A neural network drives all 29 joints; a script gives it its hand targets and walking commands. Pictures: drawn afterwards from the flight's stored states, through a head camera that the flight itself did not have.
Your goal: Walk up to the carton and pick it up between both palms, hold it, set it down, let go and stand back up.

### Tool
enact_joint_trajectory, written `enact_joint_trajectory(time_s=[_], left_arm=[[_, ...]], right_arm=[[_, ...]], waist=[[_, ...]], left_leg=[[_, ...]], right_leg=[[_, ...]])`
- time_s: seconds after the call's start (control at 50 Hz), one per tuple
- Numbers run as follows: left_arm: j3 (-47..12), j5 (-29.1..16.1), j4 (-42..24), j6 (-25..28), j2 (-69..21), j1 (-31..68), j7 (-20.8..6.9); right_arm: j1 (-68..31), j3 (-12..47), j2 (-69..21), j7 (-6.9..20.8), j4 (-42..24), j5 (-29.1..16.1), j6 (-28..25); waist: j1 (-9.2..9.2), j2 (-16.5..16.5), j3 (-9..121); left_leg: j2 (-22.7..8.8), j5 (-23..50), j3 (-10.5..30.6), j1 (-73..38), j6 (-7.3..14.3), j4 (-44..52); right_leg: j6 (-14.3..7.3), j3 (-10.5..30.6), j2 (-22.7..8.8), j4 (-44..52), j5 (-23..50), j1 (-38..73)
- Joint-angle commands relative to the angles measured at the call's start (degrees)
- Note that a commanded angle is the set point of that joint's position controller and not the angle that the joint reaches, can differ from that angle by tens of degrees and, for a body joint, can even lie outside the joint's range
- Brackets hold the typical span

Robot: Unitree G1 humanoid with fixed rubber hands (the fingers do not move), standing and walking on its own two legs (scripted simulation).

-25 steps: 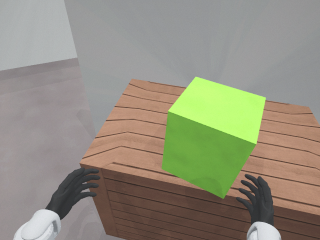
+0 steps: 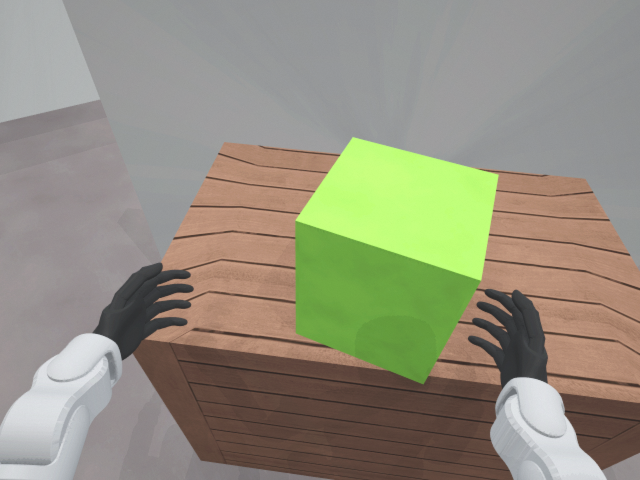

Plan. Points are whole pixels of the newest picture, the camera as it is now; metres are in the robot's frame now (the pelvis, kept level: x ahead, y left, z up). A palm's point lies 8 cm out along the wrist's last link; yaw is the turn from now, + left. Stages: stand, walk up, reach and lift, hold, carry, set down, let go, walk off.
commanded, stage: reach and lift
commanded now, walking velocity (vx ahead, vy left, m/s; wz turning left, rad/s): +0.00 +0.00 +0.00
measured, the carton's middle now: (388, 261) +0.43 -0.11 +0.04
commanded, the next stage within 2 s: none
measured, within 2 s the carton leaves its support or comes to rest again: neither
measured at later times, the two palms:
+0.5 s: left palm (140, 259) +0.35 +0.20 +0.13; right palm (522, 313) +0.27 -0.22 +0.13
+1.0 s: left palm (171, 190) +0.42 +0.17 +0.18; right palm (535, 265) +0.31 -0.23 +0.16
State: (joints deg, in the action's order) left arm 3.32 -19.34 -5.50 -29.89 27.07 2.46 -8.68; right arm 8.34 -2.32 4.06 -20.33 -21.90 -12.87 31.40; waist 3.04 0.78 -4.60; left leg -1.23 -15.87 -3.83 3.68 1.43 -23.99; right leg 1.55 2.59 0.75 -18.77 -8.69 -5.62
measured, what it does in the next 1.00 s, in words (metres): stands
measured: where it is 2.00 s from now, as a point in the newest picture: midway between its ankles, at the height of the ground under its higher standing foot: outside the picture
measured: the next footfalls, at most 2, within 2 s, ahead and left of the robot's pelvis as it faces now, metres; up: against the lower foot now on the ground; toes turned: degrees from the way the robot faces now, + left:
none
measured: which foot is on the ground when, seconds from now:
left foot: down 0.00-1.00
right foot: down 0.00-1.00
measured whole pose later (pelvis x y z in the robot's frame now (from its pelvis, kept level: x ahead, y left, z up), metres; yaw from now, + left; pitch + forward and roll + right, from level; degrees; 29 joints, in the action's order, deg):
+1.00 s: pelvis -0.02 +0.02 +0.00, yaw +1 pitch +1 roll -2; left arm -4.0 -18.0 35.0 -30.6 27.7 47.3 -4.8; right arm -34.6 -9.0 10.1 -14.4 21.5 -16.1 27.6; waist 12.1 0.9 2.1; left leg 0.2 -15.1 -3.1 14.1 3.5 -28.2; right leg 3.3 2.1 -0.8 -18.1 -5.7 -13.3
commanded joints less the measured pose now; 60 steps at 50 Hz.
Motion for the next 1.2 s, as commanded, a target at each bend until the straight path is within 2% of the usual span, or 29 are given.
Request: enact_joint_trajectory(time_s=[0.0,0.06,0.08,0.22,0.28,0.32,0.34,0.38,0.42,0.44,0.48,0.54,0.56,0.68,0.72,0.74,0.8,0.82,0.86,0.88,0.9,0.96,0.98,1.0,1.02,1.1,1.12,1.16,1.18], left_arm=[[7.2,0.2,-16.8,2.5,12.0,19.5,0.3],[7.5,-0.6,-16.4,1.0,11.8,18.1,0.1],[7.7,0.9,-14.2,0.0,11.5,19.1,-0.1],[6.6,-0.7,-12.8,-3.0,11.5,25.5,-0.4],[7.0,0.8,-12.3,-2.9,11.6,28.7,0.4],[6.6,0.3,-10.4,-3.3,11.6,30.8,0.0],[6.9,0.6,-8.4,-3.3,11.0,30.9,0.1],[6.4,0.9,-7.8,-3.5,11.9,35.6,0.2],[5.6,1.1,-5.5,-3.0,11.5,39.2,0.6],[5.3,1.2,-4.0,-3.1,11.1,41.2,1.0],[5.7,1.6,-2.1,-2.9,11.0,41.5,1.6],[4.8,1.6,4.5,-2.7,11.5,48.1,1.6],[4.3,2.7,3.0,-2.4,11.2,49.5,1.6],[1.3,1.5,13.5,-0.5,10.9,60.8,2.8],[1.4,1.6,15.0,0.1,11.6,62.4,3.0],[-0.1,2.0,13.8,0.5,11.4,67.2,3.7],[-1.2,1.0,21.7,1.1,12.0,71.3,3.9],[-1.7,2.4,24.0,1.3,10.5,71.7,4.0],[-2.0,2.0,24.2,1.7,10.0,72.8,4.2],[-3.3,0.8,24.1,2.3,10.7,74.8,4.3],[-2.7,1.3,29.4,2.5,10.5,75.3,3.9],[-3.1,0.9,32.9,3.8,11.5,81.2,4.1],[-3.6,1.5,34.7,4.3,11.6,81.8,4.4],[-3.5,1.1,36.2,4.8,11.2,82.7,4.7],[-4.9,-0.2,35.5,5.6,11.1,84.3,4.8],[-5.3,1.0,42.6,7.9,10.4,85.7,4.7],[-5.6,1.2,45.1,8.4,10.2,87.0,4.6],[-5.5,1.1,46.6,9.7,10.9,90.2,4.8],[-6.5,0.4,48.0,10.2,9.9,91.5,5.0]], right_arm=[[-14.1,-1.5,4.2,0.3,-11.2,-0.5,-3.5],[-13.2,-2.3,5.2,-0.2,-10.8,-0.5,-3.5],[-15.3,-1.5,5.0,-0.4,-9.0,-0.2,-3.4],[-23.4,-3.7,7.6,-0.1,-9.5,-2.3,-2.8],[-25.5,-3.2,8.1,0.7,-6.4,-2.8,-2.5],[-27.5,-4.6,9.1,0.8,-4.8,-2.8,-2.2],[-29.4,-3.5,8.9,1.1,-3.9,-2.6,-2.3],[-33.6,-5.7,10.9,1.5,-1.5,-1.9,-2.5],[-37.3,-4.6,9.7,2.2,0.1,-3.4,-2.9],[-38.3,-5.9,10.7,2.6,2.4,-3.0,-2.6],[-39.7,-5.2,10.4,3.1,2.9,-3.6,-3.4],[-45.8,-6.5,12.2,3.6,7.1,-2.5,-3.4],[-45.4,-6.5,11.1,3.5,10.0,-2.5,-3.2],[-57.8,-7.4,11.9,5.1,17.3,-2.2,-4.3],[-59.2,-7.5,12.4,5.0,17.0,-3.0,-5.3],[-62.1,-9.6,14.0,5.3,19.1,-2.3,-5.8],[-66.8,-7.4,13.6,6.1,25.9,-2.6,-5.4],[-66.5,-7.9,13.2,6.1,29.7,-2.6,-5.5],[-68.8,-6.6,13.8,6.7,29.8,-3.4,-6.4],[-69.5,-7.8,14.7,6.2,29.1,-3.0,-7.0],[-71.5,-6.7,13.6,6.6,32.0,-3.6,-7.1],[-77.8,-7.9,15.5,6.8,33.2,-3.2,-8.2],[-77.3,-8.1,15.2,7.1,35.4,-3.1,-8.0],[-79.9,-7.1,14.8,7.5,35.1,-3.4,-8.4],[-81.3,-8.4,15.7,7.3,34.0,-3.0,-9.1],[-81.5,-6.2,14.0,7.0,39.7,-3.5,-10.3],[-82.8,-7.0,13.7,6.9,41.6,-3.0,-10.4],[-85.8,-6.9,14.5,6.8,42.8,-3.1,-11.3],[-88.2,-7.4,14.9,7.0,44.2,-2.6,-11.6]], waist=[[-0.13,-7.7,18.9],[1.87,-6.2,21.0],[1.44,-6.8,19.2],[2.81,-4.7,20.4],[2.86,-6.7,21.3],[4.11,-4.3,22.7],[2.78,-4.8,22.1],[4.14,-4.3,21.7],[3.31,-4.5,24.1],[4.63,-4.7,23.1],[3.87,-4.4,25.7],[5.29,-2.6,23.9],[5.89,-5.1,25.2],[6.97,-4.8,27.9],[6.62,-5.8,30.3],[8.39,-8.2,32.7],[8.17,-7.7,31.0],[9.62,-8.2,30.8],[8.62,-8.4,33.4],[9.76,-8.7,34.1],[8.60,-7.7,33.4],[9.08,-6.4,35.9],[10.21,-6.6,36.3],[8.40,-6.2,35.9],[10.26,-5.4,38.8],[8.97,-6.0,38.0],[10.47,-5.0,38.8],[9.70,-5.4,40.2],[11.12,-5.3,40.5]], left_leg=[[-1.4,19.9,0.9,2.8,-3.1,4.1],[-1.0,25.0,1.1,0.5,-3.2,2.8],[-0.8,25.9,1.1,0.5,-3.8,2.5],[-0.4,23.8,1.5,1.1,-3.0,3.0],[-0.2,25.1,1.8,0.8,-3.1,2.6],[-0.2,24.6,1.9,0.4,-3.0,2.5],[-0.1,25.3,1.9,1.0,-3.4,2.3],[-0.3,24.2,2.0,0.7,-3.3,2.7],[-0.4,22.8,2.3,1.7,-3.1,2.5],[-0.4,22.3,2.7,1.9,-3.1,2.9],[0.1,22.1,2.6,1.7,-3.0,2.1],[-0.2,19.4,2.5,4.0,-2.7,3.2],[0.3,19.6,2.2,2.9,-2.9,2.6],[-0.4,11.5,3.4,6.0,-2.5,3.6],[-0.2,13.6,3.5,5.8,-3.2,2.8],[-0.4,14.9,3.6,4.7,-3.9,2.6],[-0.6,11.3,3.6,5.1,-3.5,2.6],[-0.6,10.9,4.2,4.5,-3.5,2.7],[-0.5,14.5,4.3,1.7,-3.9,1.9],[-0.6,15.1,4.1,1.0,-4.4,1.5],[0.0,15.4,4.0,3.1,-4.2,1.2],[0.7,12.7,3.8,3.3,-3.4,1.5],[0.6,12.9,3.9,3.1,-3.1,1.4],[0.5,12.3,4.2,3.5,-3.0,1.4],[0.5,11.4,4.5,2.9,-2.9,1.4],[0.8,12.2,4.1,3.1,-3.2,1.3],[1.1,13.6,4.1,4.3,-2.9,0.9],[1.2,14.2,4.3,2.9,-2.9,0.9],[1.2,13.5,4.7,2.6,-2.7,1.0]], right_leg=[[-2.3,0.0,-0.8,-0.7,19.5,9.9],[-1.6,-0.3,-0.6,-0.9,27.2,10.6],[-1.5,-0.1,-0.6,-1.2,28.6,10.8],[-2.1,-0.4,-0.2,-0.7,28.1,11.9],[-1.9,-0.2,0.0,-1.2,28.4,11.5],[-1.5,-0.1,0.2,-1.2,29.4,11.8],[-1.4,-0.4,0.4,-1.4,29.7,11.8],[-1.9,-0.9,0.9,-0.8,27.2,10.8],[-2.2,-0.5,0.9,-1.0,24.7,11.1],[-2.3,-1.0,1.2,-0.8,24.4,10.1],[-2.5,-0.9,1.0,-1.0,24.7,10.4],[-2.1,-1.6,1.4,-0.7,22.2,9.2],[-2.6,-1.3,1.0,-0.5,22.6,9.6],[-3.1,-2.2,1.5,-0.2,15.5,7.6],[-2.8,-2.8,1.6,-1.6,17.7,8.0],[-3.2,-3.2,1.8,-1.3,17.7,6.7],[-3.5,-3.4,1.6,-0.3,14.8,3.3],[-3.6,-3.4,1.5,-0.7,15.1,3.1],[-3.5,-4.0,2.2,-0.7,16.3,2.6],[-3.6,-4.3,2.2,-0.4,16.7,1.2],[-3.4,-4.1,2.2,-1.3,17.4,1.9],[-3.1,-4.6,2.3,-0.8,16.4,1.4],[-3.1,-4.8,2.0,-0.7,17.3,1.4],[-3.1,-5.0,2.4,-1.1,16.1,0.5],[-3.3,-5.1,2.4,-1.1,16.5,1.0],[-2.6,-5.1,2.1,-1.3,17.8,1.2],[-2.5,-5.6,1.9,-1.3,19.6,2.1],[-2.6,-5.6,2.3,-1.4,19.5,0.6],[-2.5,-6.1,2.2,-1.5,19.7,0.0]])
